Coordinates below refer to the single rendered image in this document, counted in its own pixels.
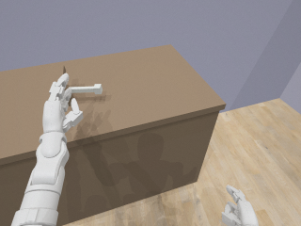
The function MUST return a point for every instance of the left robot hand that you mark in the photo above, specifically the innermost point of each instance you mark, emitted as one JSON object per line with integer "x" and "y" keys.
{"x": 55, "y": 107}

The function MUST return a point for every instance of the counter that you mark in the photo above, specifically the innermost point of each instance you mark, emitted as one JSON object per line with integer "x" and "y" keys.
{"x": 146, "y": 134}

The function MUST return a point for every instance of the robot left forearm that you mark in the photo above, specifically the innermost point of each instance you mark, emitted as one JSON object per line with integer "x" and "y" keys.
{"x": 41, "y": 197}

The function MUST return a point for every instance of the right robot hand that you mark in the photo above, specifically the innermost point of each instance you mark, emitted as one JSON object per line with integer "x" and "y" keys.
{"x": 241, "y": 214}

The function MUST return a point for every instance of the tap lever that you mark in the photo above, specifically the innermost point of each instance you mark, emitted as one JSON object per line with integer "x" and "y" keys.
{"x": 97, "y": 89}

